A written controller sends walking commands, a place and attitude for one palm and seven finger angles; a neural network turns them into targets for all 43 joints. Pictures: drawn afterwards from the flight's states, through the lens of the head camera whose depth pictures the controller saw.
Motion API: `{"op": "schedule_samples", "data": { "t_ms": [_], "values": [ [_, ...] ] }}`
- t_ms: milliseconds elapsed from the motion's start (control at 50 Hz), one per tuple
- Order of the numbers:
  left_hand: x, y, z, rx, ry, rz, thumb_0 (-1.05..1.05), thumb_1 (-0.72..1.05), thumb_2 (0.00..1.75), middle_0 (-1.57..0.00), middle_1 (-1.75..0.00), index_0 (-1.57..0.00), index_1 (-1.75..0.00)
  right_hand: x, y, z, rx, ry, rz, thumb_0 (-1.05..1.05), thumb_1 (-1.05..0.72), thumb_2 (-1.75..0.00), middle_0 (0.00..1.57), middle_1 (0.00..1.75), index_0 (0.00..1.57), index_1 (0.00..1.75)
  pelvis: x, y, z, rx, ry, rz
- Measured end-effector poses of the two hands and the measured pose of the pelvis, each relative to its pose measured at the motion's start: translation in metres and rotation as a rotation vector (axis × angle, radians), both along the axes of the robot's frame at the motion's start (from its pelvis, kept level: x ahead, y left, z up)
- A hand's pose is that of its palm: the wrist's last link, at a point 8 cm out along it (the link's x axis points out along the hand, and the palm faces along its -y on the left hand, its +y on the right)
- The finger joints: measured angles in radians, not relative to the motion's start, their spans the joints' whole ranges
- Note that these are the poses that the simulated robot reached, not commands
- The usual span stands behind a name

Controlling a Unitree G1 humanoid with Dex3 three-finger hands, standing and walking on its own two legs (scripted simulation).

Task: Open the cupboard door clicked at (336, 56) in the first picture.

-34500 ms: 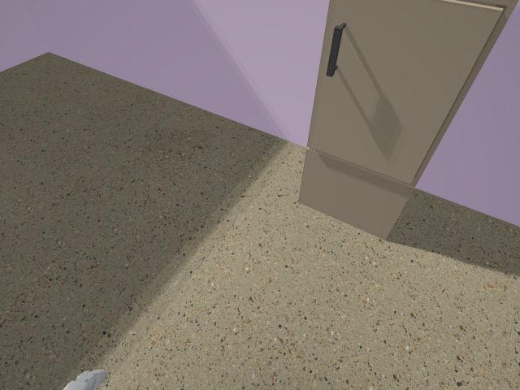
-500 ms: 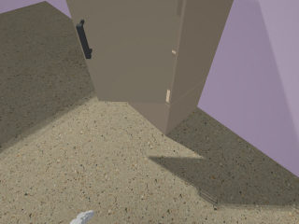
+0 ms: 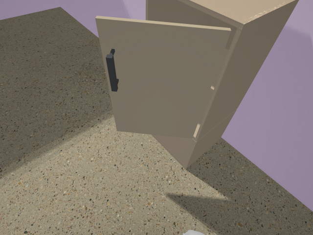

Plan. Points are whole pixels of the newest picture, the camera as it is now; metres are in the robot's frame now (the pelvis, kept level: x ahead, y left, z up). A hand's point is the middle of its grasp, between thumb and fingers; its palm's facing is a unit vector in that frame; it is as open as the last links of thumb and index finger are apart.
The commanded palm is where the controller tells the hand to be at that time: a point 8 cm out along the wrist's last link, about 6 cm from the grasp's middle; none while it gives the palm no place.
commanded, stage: come to a stop and stand still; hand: left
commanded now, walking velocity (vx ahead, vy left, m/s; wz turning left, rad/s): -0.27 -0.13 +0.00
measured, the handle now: (113, 70) +0.62 +0.21 +0.04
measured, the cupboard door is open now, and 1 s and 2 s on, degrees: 44 44 44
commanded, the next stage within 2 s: look again from close up in 0.94 s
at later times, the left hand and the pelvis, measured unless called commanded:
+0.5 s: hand out of the picture +0.09 +0.17 -0.19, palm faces +0.05 -0.98 -0.18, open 7.3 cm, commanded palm none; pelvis +0.02 -0.01 -0.01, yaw +0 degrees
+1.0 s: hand out of the picture -0.01 +0.20 -0.17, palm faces +0.01 -0.97 -0.24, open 7.4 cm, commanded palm none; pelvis +0.00 +0.01 -0.01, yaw -1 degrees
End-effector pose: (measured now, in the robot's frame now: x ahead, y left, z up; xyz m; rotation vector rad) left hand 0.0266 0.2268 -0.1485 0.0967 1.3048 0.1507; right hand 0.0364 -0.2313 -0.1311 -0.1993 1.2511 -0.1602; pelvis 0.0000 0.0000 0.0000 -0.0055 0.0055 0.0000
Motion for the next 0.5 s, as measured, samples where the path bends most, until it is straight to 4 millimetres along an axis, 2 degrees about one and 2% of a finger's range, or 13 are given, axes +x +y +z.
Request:
{"op": "schedule_samples", "data": {
  "t_ms": [100,220,340,500],
  "values": [
    [0.044,-0.004,0.001,0.024,-0.04,-0.024,0.01,0.93,0.9,-0.19,-0.3,-0.2,-0.3,-0.011,0.006,-0.01,0.031,0.1,-0.039,0.0,-0.92,-0.9,0.2,0.3,0.2,0.3,0.019,-0.005,-0.002,0.01,-0.007,0.004],
    [0.07,-0.016,-0.001,0.059,-0.028,-0.074,0.01,0.92,0.9,-0.19,-0.3,-0.2,-0.3,-0.011,-0.003,-0.028,0.07,0.145,-0.116,0.0,-0.91,-0.9,0.2,0.3,0.2,0.3,0.033,-0.019,-0.012,0.023,-0.001,-0.022],
    [0.074,-0.023,-0.001,0.066,-0.041,-0.064,0.01,0.91,0.9,-0.19,-0.3,-0.2,-0.3,-0.008,-0.016,-0.03,0.056,0.17,-0.119,0.0,-0.9,-0.9,0.2,0.3,0.2,0.3,0.029,-0.023,-0.013,0.01,0.001,0.004],
    [0.055,-0.01,-0.013,0.024,-0.056,-0.014,0.01,0.92,0.9,-0.2,-0.3,-0.2,-0.3,0.004,-0.016,-0.014,-0.013,0.092,-0.074,0.0,-0.9,-0.9,0.2,0.3,0.2,0.3,0.016,-0.008,-0.014,0.005,-0.021,0.001]
  ]
}}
